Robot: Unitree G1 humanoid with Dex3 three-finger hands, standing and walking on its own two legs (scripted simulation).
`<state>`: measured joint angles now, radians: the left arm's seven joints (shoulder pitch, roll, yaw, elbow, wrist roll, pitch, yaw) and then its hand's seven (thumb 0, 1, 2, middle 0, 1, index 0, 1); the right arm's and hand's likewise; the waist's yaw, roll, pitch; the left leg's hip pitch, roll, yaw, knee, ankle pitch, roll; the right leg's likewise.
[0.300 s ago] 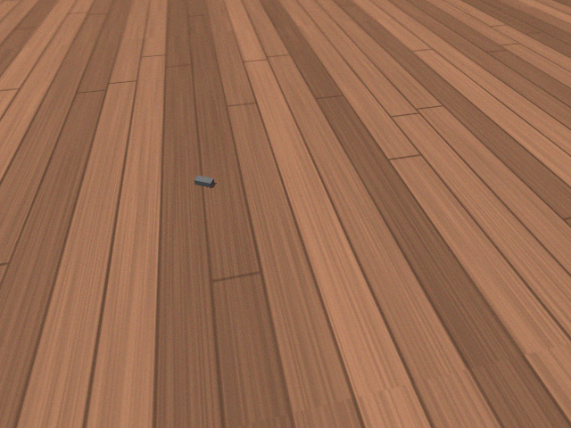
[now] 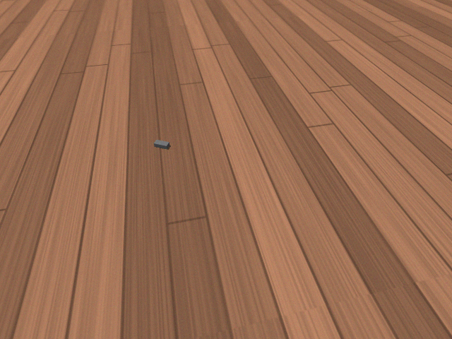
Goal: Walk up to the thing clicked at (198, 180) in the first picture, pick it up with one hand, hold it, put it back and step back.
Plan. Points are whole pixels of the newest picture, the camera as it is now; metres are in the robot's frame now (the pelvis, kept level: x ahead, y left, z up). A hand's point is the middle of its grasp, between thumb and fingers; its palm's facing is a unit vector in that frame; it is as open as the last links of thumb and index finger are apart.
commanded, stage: stand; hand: left
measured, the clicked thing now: (161, 144) +1.47 +0.44 -0.77
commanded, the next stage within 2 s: walk up in 0.82 s
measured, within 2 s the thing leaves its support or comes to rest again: neither
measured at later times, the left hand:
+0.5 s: hand out of the picture +0.08 +0.25 -0.16, palm faces -0.03 -0.94 -0.34, open 7.4 cm
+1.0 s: hand out of the picture +0.06 +0.30 -0.15, palm faces -0.03 -0.92 -0.39, open 7.4 cm
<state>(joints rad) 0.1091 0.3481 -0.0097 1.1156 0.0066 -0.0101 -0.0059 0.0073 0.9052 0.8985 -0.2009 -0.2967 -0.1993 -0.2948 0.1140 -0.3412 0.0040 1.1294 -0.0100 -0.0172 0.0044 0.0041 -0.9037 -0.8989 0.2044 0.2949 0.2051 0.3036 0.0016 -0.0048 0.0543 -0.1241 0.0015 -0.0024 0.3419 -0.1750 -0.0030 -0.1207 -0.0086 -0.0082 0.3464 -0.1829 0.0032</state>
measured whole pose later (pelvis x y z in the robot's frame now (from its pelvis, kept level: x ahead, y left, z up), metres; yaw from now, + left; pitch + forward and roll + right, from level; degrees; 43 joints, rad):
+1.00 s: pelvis +0.02 +0.02 +0.00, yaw -2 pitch -1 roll -1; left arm 0.25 0.37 0.05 1.05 0.02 -0.06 -0.02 0.01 0.90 0.90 -0.21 -0.30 -0.20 -0.30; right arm 0.14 -0.44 -0.10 1.01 -0.06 0.00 0.08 0.01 -0.90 -0.90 0.20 0.30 0.21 0.30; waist 0.02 0.05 0.05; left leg -0.38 0.02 -0.03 0.82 -0.38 0.01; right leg -0.14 -0.01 0.04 0.37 -0.23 -0.03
